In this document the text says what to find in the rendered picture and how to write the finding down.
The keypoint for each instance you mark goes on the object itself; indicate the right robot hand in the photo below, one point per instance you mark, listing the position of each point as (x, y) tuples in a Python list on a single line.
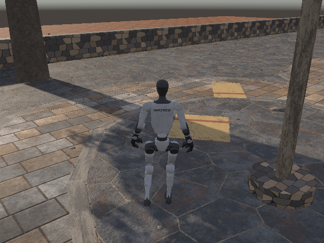
[(185, 144)]

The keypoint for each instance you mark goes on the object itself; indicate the robot torso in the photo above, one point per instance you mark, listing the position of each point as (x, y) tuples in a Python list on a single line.
[(162, 122)]

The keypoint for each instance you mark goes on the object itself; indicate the left robot forearm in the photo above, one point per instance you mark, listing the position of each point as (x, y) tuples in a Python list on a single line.
[(136, 132)]

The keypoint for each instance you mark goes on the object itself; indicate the left robot upper arm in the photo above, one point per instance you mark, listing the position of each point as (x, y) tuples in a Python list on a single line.
[(143, 114)]

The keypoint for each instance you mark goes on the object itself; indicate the robot head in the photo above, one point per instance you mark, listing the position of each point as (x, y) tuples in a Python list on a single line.
[(162, 89)]

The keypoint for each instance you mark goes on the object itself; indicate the right robot forearm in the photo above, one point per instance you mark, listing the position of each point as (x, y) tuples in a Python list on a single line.
[(187, 134)]

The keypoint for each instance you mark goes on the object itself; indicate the left robot hand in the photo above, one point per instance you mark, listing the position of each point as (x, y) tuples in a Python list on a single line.
[(137, 140)]

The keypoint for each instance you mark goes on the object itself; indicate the right robot upper arm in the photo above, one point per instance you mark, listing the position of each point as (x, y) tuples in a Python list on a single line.
[(180, 114)]

